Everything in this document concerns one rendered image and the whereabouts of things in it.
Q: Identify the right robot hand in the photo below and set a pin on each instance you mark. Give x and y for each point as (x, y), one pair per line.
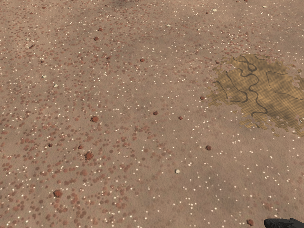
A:
(283, 223)

